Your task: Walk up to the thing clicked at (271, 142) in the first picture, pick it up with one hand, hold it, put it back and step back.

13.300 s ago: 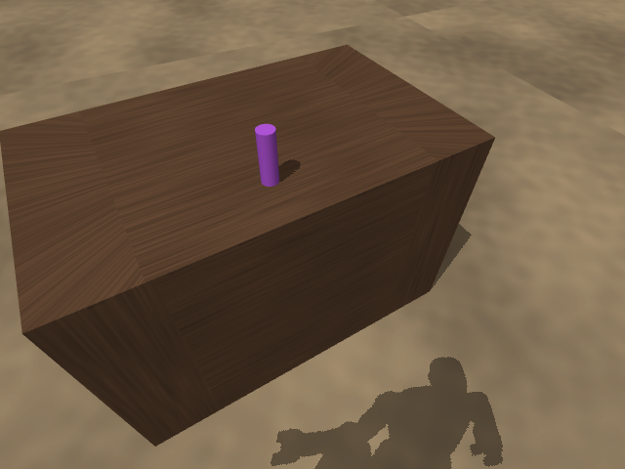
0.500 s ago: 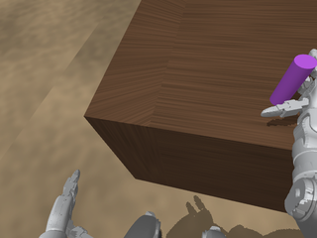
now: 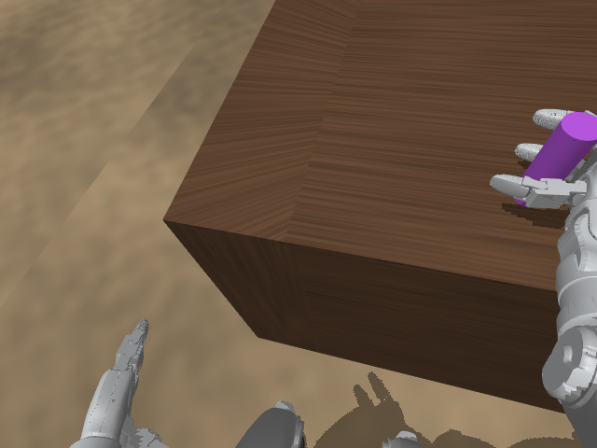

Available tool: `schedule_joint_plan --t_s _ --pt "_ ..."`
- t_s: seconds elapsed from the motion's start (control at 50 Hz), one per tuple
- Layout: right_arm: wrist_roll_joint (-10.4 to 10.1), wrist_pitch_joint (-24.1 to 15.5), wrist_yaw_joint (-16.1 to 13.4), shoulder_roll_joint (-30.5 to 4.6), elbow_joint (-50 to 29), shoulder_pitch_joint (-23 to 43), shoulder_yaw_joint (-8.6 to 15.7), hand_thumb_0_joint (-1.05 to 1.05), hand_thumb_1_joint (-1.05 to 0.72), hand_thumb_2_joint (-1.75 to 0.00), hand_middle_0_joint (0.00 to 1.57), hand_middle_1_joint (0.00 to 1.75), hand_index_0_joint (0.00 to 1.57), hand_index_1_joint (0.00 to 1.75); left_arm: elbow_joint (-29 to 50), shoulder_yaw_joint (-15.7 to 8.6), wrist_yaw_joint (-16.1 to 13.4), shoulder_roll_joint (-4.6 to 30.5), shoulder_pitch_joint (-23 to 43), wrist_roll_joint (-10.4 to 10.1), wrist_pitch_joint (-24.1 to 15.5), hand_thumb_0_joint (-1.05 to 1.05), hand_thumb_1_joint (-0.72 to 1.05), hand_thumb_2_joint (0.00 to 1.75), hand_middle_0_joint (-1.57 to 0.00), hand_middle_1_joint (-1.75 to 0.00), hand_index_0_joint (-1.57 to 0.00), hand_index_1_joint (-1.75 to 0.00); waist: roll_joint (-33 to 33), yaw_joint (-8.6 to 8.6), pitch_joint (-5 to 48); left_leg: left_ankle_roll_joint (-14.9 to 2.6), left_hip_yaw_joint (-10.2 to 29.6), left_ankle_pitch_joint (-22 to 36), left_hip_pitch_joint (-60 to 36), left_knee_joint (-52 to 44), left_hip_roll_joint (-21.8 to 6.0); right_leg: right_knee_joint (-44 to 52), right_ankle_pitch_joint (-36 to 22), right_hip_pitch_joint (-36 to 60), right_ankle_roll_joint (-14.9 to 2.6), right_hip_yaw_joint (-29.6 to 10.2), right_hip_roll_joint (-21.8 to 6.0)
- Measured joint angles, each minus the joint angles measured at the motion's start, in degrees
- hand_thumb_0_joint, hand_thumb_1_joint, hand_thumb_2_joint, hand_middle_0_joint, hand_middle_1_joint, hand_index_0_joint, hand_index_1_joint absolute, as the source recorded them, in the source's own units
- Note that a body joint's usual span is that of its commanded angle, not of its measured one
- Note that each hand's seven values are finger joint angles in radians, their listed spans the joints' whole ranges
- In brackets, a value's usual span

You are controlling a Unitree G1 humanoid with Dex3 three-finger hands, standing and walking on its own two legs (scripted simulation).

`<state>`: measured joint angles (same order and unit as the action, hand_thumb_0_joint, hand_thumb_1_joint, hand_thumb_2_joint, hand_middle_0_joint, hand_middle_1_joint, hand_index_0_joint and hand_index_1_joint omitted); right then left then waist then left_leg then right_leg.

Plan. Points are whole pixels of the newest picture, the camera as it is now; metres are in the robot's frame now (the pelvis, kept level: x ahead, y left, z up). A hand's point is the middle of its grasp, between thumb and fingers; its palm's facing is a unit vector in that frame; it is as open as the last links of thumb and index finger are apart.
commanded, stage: close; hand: right
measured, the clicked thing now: (552, 165) +0.51 -0.22 +0.07
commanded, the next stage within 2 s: settle in 0.14 s
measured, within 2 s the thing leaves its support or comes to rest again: leaves its support in 0.48 s
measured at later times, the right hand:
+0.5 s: hand (549, 165) +0.51 -0.21 +0.08, palm faces +0.19 +0.98 +0.00, open 5.2 cm
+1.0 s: hand (562, 134) +0.51 -0.21 +0.12, palm faces +0.19 +0.98 -0.01, open 5.2 cm
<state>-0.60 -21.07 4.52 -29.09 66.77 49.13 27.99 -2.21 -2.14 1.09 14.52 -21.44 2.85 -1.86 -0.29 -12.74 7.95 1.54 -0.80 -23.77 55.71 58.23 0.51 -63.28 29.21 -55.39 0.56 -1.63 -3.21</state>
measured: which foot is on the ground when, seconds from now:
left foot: down 0.00-1.00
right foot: down 0.00-1.00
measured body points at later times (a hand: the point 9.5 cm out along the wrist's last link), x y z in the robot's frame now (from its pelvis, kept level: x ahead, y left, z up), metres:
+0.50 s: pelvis +0.00 +0.00 +0.00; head +0.11 -0.03 +0.44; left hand +0.15 +0.26 +0.00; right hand +0.49 -0.26 +0.08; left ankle +0.03 +0.14 -0.66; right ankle +0.00 -0.12 -0.66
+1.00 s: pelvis +0.00 +0.00 +0.02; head +0.11 -0.02 +0.46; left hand +0.15 +0.27 -0.01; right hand +0.50 -0.26 +0.12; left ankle +0.03 +0.14 -0.66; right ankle +0.00 -0.12 -0.66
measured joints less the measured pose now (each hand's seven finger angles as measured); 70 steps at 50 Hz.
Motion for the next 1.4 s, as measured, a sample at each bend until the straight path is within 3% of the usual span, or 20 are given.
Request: schedule_joint_plan --t_s 0.14,0.2,0.3,0.34,0.44,0.48,0.6,0.66,0.82,1.4 --pt "0.2 -0.3 1.0 0.1 -2.8 -1.0 -0.8 -0.01 0.02 -0.61 1.04 0.83 1.05 0.84 0.2 0.9 0.2 -0.8 0.3 0.3 -0.5 -0.01 -0.52 0.05 -0.05 -0.05 -0.06 -0.05 0.4 0.21 -0.5 -0.18 -0.2 -0.1 1.0 0.6 0.1 -0.5 0.0 -1.0 0.27 -0.3 -0.1" --pt "-0.3 0.3 1.2 0.4 -3.1 -1.9 0.0 -0.01 -0.07 -0.7 1.08 0.91 1.11 0.92 -0.4 0.7 0.4 -0.5 -0.2 0.1 -0.1 -0.01 -0.52 0.05 -0.05 -0.05 -0.06 -0.05 -0.1 0.01 -0.4 -0.17 -0.4 0.0 0.2 0.1 0.0 -0.1 -0.1 -0.3 0.26 -0.4 0.0" --pt "-0.8 -0.3 0.7 -0.2 0.8 0.0 -0.2 -0.01 -0.09 -0.85 1.04 0.99 1.06 0.99 -1.5 0.0 -0.2 0.3 0.4 -0.3 -0.2 -0.01 -0.53 0.05 -0.06 -0.05 -0.06 -0.05 -0.1 -0.12 -0.5 -0.2 -0.5 0.1 0.0 0.0 0.1 -0.1 -0.2 -0.2 0.2 -0.5 0.0" --pt "0.0 -0.3 0.7 -0.2 -0.6 -0.3 0.7 -0.01 -0.11 -0.92 1.02 1.02 1.04 1.03 -1.1 0.2 -0.3 0.3 0.9 -0.1 0.2 -0.01 -0.53 0.05 -0.06 -0.06 -0.06 -0.06 0.1 -0.16 -0.5 -0.23 -0.3 0.1 0.6 0.3 0.1 -0.3 -0.2 -0.7 0.25 -0.3 -0.1" --pt "0.0 -0.2 1.2 0.1 -1.9 -0.8 -0.4 -0.01 -0.19 -1.09 1.0 1.12 1.01 1.12 -0.6 0.8 -0.3 -0.3 0.7 0.0 -0.2 -0.01 -0.54 0.06 -0.06 -0.06 -0.07 -0.06 0.2 0.13 -0.7 -0.29 -0.4 0.2 0.1 0.0 0.0 0.1 -0.4 -0.1 0.35 -0.4 0.0" --pt "0.1 0.8 0.8 0.5 -3.6 -1.6 0.2 0.0 -0.19 -1.1 1.0 1.14 1.01 1.13 -0.2 1.3 -0.2 -0.4 0.4 0.0 0.3 -0.01 -0.54 0.06 -0.07 -0.06 -0.07 -0.06 0.2 0.28 -0.4 -0.3 -0.3 0.3 -0.4 -0.4 0.1 0.6 -0.5 0.5 0.39 -0.3 0.0" --pt "-0.1 2.9 -0.4 0.5 -3.6 -1.3 -1.0 0.0 -0.19 -1.1 1.0 1.14 1.01 1.12 -2.7 0.4 -0.5 0.0 0.4 -0.4 0.4 -0.01 -0.54 0.06 -0.07 -0.06 -0.07 -0.07 -0.4 0.88 -0.8 -0.27 -0.3 0.8 -2.6 -2.1 0.0 2.2 -1.0 2.6 0.3 -0.2 0.0" --pt "-0.9 2.4 -0.5 0.3 -2.1 0.1 -2.0 0.0 -0.19 -1.1 1.0 1.14 1.01 1.12 -4.2 -0.3 -0.9 0.9 1.0 -0.6 0.1 -0.01 -0.54 0.06 -0.07 -0.06 -0.07 -0.07 -0.3 1.2 -1.3 -0.25 -0.1 1.1 -3.7 -2.9 -0.1 3.2 -1.4 3.7 0.26 -0.1 0.1" --pt "-0.5 3.8 0.3 0.9 -1.4 0.8 -2.0 0.0 -0.19 -1.1 1.0 1.14 1.02 1.12 -5.7 1.4 -1.0 -0.1 2.0 -0.7 -0.4 -0.01 -0.54 0.06 -0.07 -0.06 -0.06 -0.06 0.0 1.38 -0.8 -0.33 0.0 1.7 -6.1 -5.0 -0.1 5.6 -2.1 6.3 0.36 0.1 0.1" --pt "-1.9 7.0 -0.3 2.3 -3.7 1.1 -3.9 0.0 -0.18 -1.11 1.0 1.14 1.02 1.13 -11.6 0.4 -1.4 -0.1 2.8 -1.6 -1.7 -0.01 -0.55 0.07 -0.06 -0.05 -0.05 -0.06 -0.3 3.21 -1.5 0.08 0.7 3.0 -12.4 -10.6 -0.6 11.6 -3.5 12.8 -0.05 1.1 0.6"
